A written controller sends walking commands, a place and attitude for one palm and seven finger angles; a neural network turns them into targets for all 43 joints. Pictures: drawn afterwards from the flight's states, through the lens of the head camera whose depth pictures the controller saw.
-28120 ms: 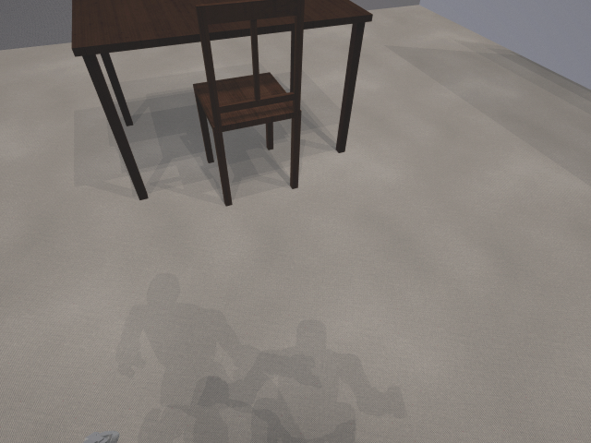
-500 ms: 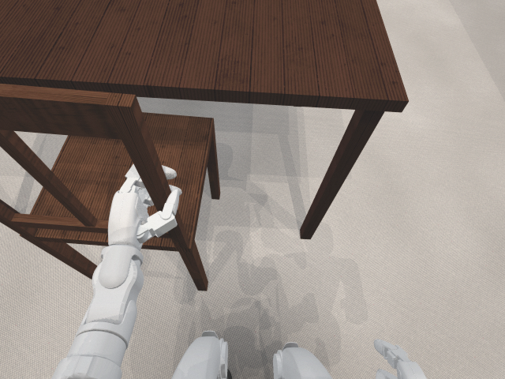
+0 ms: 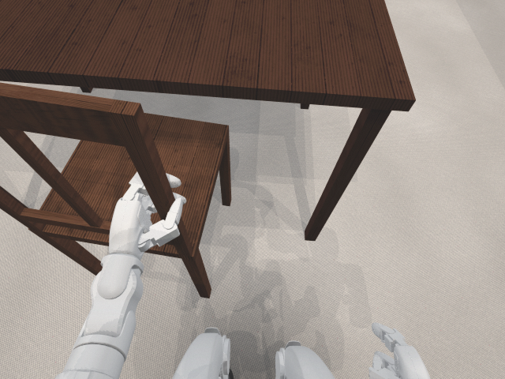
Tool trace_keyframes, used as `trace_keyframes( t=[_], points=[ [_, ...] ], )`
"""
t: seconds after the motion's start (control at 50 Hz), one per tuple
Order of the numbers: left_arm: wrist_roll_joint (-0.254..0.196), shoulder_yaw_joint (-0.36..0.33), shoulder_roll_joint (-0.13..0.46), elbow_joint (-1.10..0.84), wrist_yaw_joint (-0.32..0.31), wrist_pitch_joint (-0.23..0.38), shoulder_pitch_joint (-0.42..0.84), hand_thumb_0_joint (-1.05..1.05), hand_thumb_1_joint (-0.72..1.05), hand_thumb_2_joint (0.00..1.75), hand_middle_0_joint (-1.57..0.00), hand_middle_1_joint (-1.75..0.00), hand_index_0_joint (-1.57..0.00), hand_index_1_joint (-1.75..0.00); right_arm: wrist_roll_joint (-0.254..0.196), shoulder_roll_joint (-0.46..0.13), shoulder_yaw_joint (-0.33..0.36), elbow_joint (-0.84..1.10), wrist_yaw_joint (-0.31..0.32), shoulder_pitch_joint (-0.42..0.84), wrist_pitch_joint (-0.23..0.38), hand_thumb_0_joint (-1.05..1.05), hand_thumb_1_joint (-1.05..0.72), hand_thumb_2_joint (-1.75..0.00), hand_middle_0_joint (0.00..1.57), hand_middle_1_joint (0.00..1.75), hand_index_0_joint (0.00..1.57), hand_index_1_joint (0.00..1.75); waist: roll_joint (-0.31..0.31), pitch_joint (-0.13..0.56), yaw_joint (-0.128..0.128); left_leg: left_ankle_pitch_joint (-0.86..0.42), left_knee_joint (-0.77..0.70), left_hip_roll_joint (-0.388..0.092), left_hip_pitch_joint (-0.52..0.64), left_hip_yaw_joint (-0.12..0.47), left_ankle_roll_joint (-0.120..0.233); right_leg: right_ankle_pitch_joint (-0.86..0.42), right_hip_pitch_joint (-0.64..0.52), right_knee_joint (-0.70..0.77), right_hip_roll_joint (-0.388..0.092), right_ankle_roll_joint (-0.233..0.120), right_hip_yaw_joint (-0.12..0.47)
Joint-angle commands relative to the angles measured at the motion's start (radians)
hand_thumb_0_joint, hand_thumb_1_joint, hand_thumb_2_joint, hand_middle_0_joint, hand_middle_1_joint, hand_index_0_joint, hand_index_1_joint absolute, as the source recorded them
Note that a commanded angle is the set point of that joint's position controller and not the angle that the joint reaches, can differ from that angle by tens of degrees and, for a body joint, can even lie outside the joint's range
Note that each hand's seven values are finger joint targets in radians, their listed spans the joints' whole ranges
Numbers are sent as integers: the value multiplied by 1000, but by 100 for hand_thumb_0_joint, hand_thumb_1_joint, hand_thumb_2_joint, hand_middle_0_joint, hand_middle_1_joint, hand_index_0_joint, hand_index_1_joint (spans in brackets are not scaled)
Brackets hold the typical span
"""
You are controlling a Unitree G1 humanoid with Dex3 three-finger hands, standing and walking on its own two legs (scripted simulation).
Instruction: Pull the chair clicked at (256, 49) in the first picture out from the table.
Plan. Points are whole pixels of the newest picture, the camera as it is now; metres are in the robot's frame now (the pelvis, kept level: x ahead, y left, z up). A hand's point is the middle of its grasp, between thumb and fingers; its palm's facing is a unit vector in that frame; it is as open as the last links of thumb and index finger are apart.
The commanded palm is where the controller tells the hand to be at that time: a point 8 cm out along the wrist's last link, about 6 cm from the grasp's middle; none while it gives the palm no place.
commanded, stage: step backward, pulling the chair out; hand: left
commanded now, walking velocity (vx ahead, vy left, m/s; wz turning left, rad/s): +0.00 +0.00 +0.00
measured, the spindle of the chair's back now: (60, 185) +0.40 +0.33 +0.02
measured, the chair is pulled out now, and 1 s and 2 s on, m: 0.03 0.15 0.29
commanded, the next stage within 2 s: none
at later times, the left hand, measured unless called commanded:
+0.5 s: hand (173, 227) +0.33 +0.13 +0.04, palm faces +0.00 -1.00 -0.08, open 5.5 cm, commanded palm +0.29 +0.18 +0.04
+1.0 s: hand (195, 291) +0.24 +0.09 +0.05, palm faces -0.08 -0.99 -0.11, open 5.5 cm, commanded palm +0.22 +0.15 +0.04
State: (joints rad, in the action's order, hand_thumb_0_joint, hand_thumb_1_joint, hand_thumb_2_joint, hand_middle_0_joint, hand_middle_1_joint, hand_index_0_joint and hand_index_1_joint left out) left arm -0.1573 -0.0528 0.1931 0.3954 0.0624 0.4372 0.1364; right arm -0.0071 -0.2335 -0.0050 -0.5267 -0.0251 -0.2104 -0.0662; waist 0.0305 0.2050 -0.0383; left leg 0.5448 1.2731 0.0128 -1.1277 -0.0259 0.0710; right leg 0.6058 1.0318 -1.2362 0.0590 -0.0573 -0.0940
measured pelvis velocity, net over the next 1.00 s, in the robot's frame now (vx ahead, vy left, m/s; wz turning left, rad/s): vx -0.07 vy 0.00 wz -0.01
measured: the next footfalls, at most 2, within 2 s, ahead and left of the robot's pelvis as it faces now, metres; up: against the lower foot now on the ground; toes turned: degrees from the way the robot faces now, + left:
left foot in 1.02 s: -0.04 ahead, +0.12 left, +0.00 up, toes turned -3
left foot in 1.62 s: -0.16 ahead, +0.14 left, +0.00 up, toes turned -3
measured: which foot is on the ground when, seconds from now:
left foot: down 0.00-0.86, up 0.88-1.00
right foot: down 0.00-1.00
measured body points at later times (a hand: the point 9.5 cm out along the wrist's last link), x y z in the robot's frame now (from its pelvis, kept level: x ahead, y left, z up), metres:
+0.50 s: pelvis -0.01 +0.02 +0.09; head +0.06 +0.02 +0.54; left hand +0.32 +0.19 +0.05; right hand +0.09 -0.25 -0.02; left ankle +0.03 +0.07 -0.62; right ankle -0.02 -0.10 -0.62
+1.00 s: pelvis -0.07 +0.00 +0.11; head -0.01 +0.00 +0.55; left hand +0.24 +0.14 +0.06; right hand +0.04 -0.28 -0.01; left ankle -0.07 +0.11 -0.62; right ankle -0.04 -0.11 -0.62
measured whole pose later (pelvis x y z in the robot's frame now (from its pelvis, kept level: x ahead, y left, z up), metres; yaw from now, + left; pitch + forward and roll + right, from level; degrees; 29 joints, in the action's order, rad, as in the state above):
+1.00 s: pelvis -0.07 +0.00 +0.11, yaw +0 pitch +4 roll -2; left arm -0.07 0.09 0.09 0.86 -0.09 0.26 0.26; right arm -0.05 -0.29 0.02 -0.65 0.13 -0.21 -0.11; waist 0.05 -0.06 -0.06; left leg 0.35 0.68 0.01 -0.40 0.05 0.00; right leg 0.21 0.37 -0.50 0.02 -0.01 -0.05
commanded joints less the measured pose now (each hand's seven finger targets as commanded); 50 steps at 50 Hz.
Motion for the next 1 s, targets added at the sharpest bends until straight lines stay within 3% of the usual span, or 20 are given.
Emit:
trace_keyframes(
  t=[0.0,0.02,0.04,0.06,0.08,0.12,0.16,0.2,0.22,0.3,0.36,0.42,0.5,0.56,0.7,0.78,0.82,0.86,0.94,0.98],
  points=[
    [4,-3,74,-194,26,67,168,0,90,90,-50,-145,-50,-145,-2,-150,54,108,11,-22,38,0,-90,-90,20,30,20,30,16,345,-23,-375,-140,-18,383,115,-46,-372,-91,155,-11,22,78],
    [2,-12,80,-192,25,67,162,0,90,90,-50,-145,-50,-145,-1,-149,54,107,11,-22,39,0,-90,-90,20,30,20,30,15,346,-17,-365,-141,-15,377,113,-46,-367,-101,158,-10,22,81],
    [3,56,14,-217,27,68,170,0,90,90,-50,-145,-50,-145,-2,-142,53,116,9,-16,43,0,-90,-90,20,30,20,30,28,350,-28,-364,-144,-15,399,114,-45,-361,-90,164,-13,22,79],
    [81,-133,332,-335,-86,-43,359,0,90,90,-50,-145,-50,-145,-52,-123,37,197,51,-128,-31,0,-90,-90,20,30,20,30,51,531,2,-371,-359,-32,682,112,-25,-405,-501,338,-77,29,180],
    [85,-83,269,-417,-129,-85,384,0,90,90,-50,-145,-50,-145,-60,-122,40,200,75,-117,-46,0,-90,-90,20,30,20,30,129,568,-6,-443,-387,-19,780,91,-24,-538,-548,398,-86,54,188],
    [97,-47,200,-261,-160,-162,203,0,90,90,-50,-145,-50,-145,-56,-126,29,183,98,-91,-71,0,-90,-90,20,30,20,30,132,458,-9,-503,-425,-36,765,117,-23,-603,-492,403,-93,64,165],
    [106,33,104,-53,-166,-230,131,0,90,90,-50,-145,-50,-145,-56,-123,11,148,117,-71,-100,0,-90,-90,20,30,20,30,36,270,-16,-479,-487,-61,669,143,-5,-602,-499,443,-94,80,154],
    [108,62,86,66,-167,-259,191,0,90,90,-50,-145,-50,-145,-60,-133,4,118,130,-60,-118,0,-90,-90,20,30,20,30,-45,122,-22,-427,-546,-93,605,148,7,-583,-529,515,-106,105,166],
    [107,60,97,100,-169,-253,250,0,90,90,-50,-145,-50,-145,-59,-141,2,108,138,-60,-119,0,-90,-90,20,30,20,30,-66,99,-20,-452,-576,-101,613,158,8,-600,-554,539,-110,105,166],
    [119,60,94,210,-166,-212,339,0,90,90,-50,-145,-50,-145,-45,-142,13,61,156,-70,-116,0,-90,-90,20,30,20,30,94,108,-14,-721,-652,-150,811,199,11,-622,-569,545,-103,91,144],
    [117,69,84,224,-152,-187,345,0,90,90,-50,-145,-50,-145,-35,-136,28,46,151,-62,-109,0,-90,-90,20,30,20,30,180,146,-12,-890,-696,-200,966,250,17,-419,-544,522,-82,62,129],
    [112,72,64,215,-143,-171,311,0,90,90,-50,-145,-50,-145,-17,-124,34,48,135,-32,-100,0,-90,-90,20,30,20,30,238,133,-4,-892,-767,-247,1023,299,24,-188,-514,463,-70,42,127],
    [108,48,69,175,-140,-159,244,0,90,90,-50,-145,-50,-145,-6,-123,37,58,125,-10,-85,0,-90,-90,20,30,20,30,145,109,9,-903,-777,-275,1022,298,49,-201,-575,522,-77,39,131],
    [117,28,85,155,-135,-146,189,0,90,90,-50,-145,-50,-145,-9,-138,43,57,128,-11,-66,0,-90,-90,20,30,20,30,76,126,10,-905,-742,-256,1003,244,34,-397,-680,645,-86,36,125],
    [121,47,88,150,-143,-142,273,0,90,90,-50,-145,-50,-145,-21,-125,47,20,142,-4,-27,0,-90,-90,20,30,20,30,124,128,-1,-648,-745,-205,963,157,2,-523,-724,727,-111,43,147],
    [120,64,113,208,-161,-144,335,0,90,90,-50,-145,-50,-145,-35,-115,50,0,155,-7,-16,0,-90,-90,20,30,20,30,13,89,-17,-408,-659,-108,905,88,-48,-591,-713,843,-240,26,284],
    [123,86,106,244,-169,-144,373,0,90,90,-50,-145,-50,-145,-43,-118,49,-11,157,2,-17,0,-90,-90,20,30,20,30,-36,50,-20,-244,-583,-53,882,59,-72,-525,-682,929,-329,4,364],
    [124,77,121,268,-176,-149,383,0,90,90,-50,-145,-50,-145,-48,-130,52,-11,159,20,-18,0,-90,-90,20,30,20,30,-59,14,0,-148,-480,-26,839,80,-78,-455,-666,985,-378,-15,396],
    [119,116,53,317,-170,-164,363,0,90,90,-50,-145,-50,-145,-43,-121,31,-17,155,34,-9,0,-90,-90,20,30,20,30,-87,-19,-2,-170,-593,-46,776,138,-73,-625,-803,903,-361,-49,298],
    [119,124,40,319,-168,-168,344,0,90,90,-50,-145,-50,-145,-36,-136,32,-26,162,16,-8,0,-90,-90,20,30,20,30,-50,-12,-10,-401,-830,-86,833,160,-55,-670,-833,797,-248,16,185]
  ],
)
